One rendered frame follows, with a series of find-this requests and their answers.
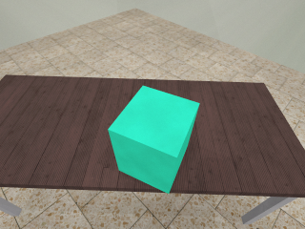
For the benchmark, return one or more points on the table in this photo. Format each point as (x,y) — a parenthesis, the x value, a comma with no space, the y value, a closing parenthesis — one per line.
(54,135)

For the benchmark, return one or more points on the carton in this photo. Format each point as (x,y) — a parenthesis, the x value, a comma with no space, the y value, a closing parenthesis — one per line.
(151,135)

